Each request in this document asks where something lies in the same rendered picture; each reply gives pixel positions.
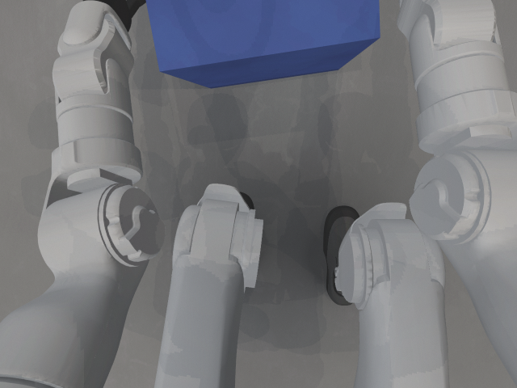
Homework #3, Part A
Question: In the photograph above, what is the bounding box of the right robot forearm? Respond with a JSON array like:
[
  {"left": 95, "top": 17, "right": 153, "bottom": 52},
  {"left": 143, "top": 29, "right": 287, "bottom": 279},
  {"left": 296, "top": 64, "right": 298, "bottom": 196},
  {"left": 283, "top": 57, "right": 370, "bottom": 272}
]
[{"left": 397, "top": 0, "right": 517, "bottom": 156}]

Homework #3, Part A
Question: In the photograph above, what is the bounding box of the robot right upper arm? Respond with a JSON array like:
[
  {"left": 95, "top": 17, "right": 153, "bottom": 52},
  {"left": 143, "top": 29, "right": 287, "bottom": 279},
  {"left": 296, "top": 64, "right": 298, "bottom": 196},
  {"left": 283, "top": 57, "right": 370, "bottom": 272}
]
[{"left": 409, "top": 149, "right": 517, "bottom": 386}]

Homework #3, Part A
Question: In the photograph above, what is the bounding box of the left robot thigh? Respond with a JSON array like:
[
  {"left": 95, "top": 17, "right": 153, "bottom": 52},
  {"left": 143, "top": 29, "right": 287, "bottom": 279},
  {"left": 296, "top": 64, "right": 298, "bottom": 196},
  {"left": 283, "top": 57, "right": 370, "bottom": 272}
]
[{"left": 154, "top": 199, "right": 263, "bottom": 388}]

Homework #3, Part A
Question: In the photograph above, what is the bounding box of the left robot hand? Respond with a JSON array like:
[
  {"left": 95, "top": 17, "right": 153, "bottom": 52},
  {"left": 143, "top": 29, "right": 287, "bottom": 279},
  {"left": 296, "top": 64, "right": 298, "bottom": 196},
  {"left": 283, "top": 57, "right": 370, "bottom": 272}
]
[{"left": 83, "top": 0, "right": 146, "bottom": 31}]

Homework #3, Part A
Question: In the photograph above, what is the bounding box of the robot left foot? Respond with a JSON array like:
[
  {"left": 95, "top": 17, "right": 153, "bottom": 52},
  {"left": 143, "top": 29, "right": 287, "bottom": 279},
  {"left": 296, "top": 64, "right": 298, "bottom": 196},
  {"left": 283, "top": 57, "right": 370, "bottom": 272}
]
[{"left": 240, "top": 192, "right": 254, "bottom": 209}]

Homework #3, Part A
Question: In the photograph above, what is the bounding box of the left robot forearm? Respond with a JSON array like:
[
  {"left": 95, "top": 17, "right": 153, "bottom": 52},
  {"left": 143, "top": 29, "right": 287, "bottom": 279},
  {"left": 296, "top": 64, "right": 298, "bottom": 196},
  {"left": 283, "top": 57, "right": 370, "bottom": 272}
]
[{"left": 38, "top": 0, "right": 143, "bottom": 248}]

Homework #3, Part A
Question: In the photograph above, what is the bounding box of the carton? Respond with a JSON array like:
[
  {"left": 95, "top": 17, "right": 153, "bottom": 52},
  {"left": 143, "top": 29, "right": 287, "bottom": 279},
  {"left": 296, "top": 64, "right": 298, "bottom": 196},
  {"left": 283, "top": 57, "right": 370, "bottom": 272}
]
[{"left": 146, "top": 0, "right": 380, "bottom": 89}]

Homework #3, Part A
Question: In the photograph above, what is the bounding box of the robot left upper arm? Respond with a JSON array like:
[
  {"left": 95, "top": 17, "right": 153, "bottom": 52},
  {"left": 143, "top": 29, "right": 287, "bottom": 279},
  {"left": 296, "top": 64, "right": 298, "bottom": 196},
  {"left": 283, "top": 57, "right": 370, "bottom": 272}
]
[{"left": 0, "top": 183, "right": 165, "bottom": 388}]

